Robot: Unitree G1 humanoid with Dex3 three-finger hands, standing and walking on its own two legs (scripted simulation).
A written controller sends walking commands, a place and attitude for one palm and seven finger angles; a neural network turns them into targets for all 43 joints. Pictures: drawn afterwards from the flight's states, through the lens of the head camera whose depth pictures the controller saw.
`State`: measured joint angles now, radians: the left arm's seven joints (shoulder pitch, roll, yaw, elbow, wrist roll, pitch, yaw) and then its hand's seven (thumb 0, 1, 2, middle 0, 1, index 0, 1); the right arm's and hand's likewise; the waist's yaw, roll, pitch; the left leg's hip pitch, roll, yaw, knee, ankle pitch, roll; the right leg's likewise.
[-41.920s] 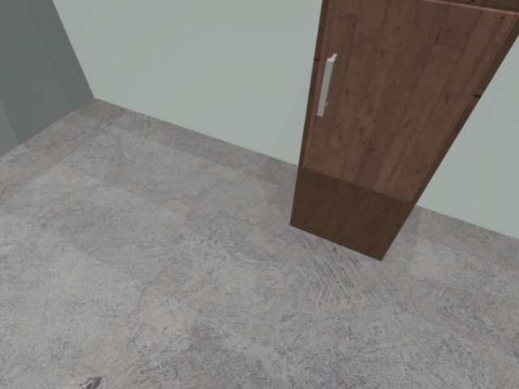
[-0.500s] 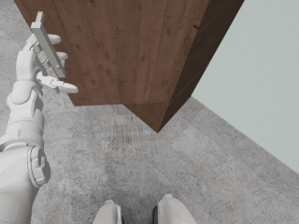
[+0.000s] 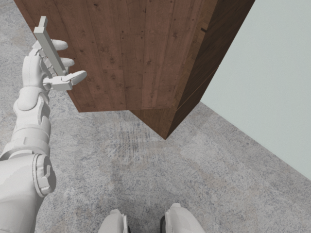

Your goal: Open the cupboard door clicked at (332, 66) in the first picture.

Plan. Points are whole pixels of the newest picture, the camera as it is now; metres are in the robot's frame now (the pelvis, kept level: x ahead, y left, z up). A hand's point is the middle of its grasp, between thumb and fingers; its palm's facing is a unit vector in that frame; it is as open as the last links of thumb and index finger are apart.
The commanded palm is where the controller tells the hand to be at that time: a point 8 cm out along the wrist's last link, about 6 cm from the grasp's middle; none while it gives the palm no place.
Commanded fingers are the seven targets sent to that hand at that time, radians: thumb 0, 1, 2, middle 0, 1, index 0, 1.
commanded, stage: close the thumb around the handle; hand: left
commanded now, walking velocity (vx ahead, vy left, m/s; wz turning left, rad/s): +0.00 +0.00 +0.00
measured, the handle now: (55, 53) +0.56 +0.22 +0.08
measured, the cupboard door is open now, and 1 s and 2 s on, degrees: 46 70 89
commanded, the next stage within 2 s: pull the door open along its arc in 0.32 s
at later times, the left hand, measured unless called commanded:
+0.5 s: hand (64, 72) +0.50 +0.19 +0.07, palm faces +0.04 -1.00 -0.02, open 5.6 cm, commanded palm +0.47 +0.23 +0.07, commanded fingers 0.00 0.90 0.90 -0.40 -1.35 -0.40 -1.35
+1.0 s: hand (82, 120) +0.37 +0.14 +0.08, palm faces +0.24 -0.97 +0.08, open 6.0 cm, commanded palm +0.30 +0.18 +0.07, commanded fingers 0.00 0.90 0.90 -0.40 -1.35 -0.40 -1.35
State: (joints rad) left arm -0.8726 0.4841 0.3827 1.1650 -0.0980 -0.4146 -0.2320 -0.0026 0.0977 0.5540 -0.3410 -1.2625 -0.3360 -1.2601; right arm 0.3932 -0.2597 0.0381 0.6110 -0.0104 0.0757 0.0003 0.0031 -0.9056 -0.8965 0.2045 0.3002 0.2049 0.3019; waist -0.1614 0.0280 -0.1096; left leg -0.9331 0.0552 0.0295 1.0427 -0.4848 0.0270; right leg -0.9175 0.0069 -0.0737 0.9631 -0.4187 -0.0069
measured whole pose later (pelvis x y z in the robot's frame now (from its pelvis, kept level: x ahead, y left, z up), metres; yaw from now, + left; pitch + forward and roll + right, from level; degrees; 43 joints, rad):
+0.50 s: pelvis +0.00 +0.00 +0.00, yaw +0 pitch +21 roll -3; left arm -0.84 0.48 0.39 1.14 -0.11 -0.42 -0.23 0.01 0.77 0.82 -0.36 -1.35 -0.35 -1.34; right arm 0.39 -0.26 0.03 0.62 -0.01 0.08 0.00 0.00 -0.91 -0.90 0.20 0.30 0.20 0.30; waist -0.16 0.03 -0.11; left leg -0.92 0.06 0.03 1.03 -0.49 0.02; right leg -0.91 0.01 -0.07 0.96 -0.42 -0.01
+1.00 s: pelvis +0.02 +0.00 +0.02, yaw +0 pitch +15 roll -1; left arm -0.10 0.05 0.08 0.30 -0.13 -0.35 0.18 0.03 0.74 0.77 -0.31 -1.33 -0.34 -1.28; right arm 0.29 -0.22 -0.01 0.54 -0.02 0.03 0.06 0.01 -0.91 -0.90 0.20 0.30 0.20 0.30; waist -0.03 0.03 -0.15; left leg -0.71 0.04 0.06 0.92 -0.48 0.02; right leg -0.71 0.00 -0.04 0.87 -0.42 0.00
